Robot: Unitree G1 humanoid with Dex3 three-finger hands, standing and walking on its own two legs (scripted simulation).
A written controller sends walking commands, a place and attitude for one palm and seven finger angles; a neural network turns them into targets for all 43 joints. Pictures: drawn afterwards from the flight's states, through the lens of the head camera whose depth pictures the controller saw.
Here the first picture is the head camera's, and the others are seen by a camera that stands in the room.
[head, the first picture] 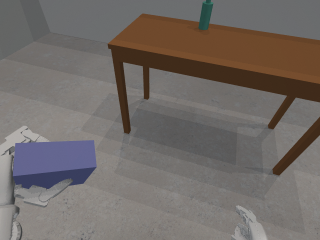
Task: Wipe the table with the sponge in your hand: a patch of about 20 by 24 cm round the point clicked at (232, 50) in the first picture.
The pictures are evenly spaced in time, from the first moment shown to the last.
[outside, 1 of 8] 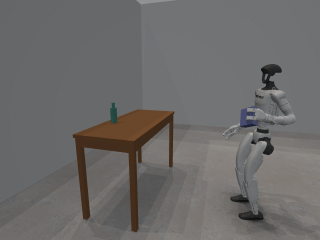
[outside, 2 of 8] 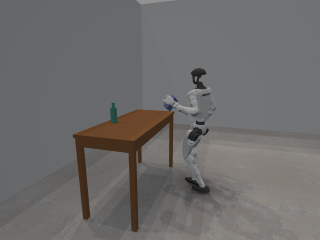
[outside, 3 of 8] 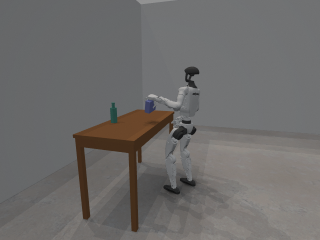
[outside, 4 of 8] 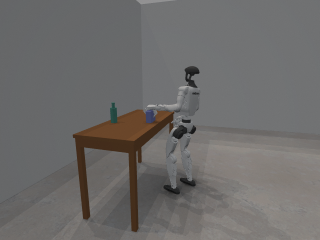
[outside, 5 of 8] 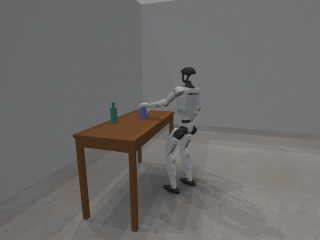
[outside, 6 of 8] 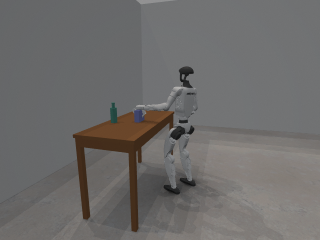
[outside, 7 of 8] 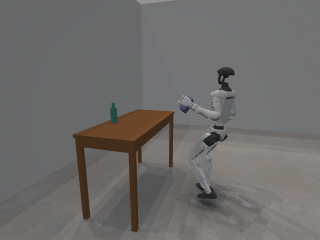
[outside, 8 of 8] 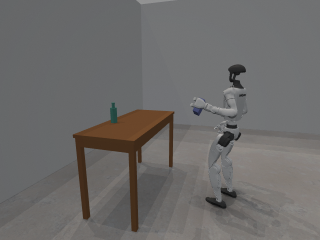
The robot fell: no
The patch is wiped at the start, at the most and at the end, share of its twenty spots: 0.00 1.00 1.00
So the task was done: yes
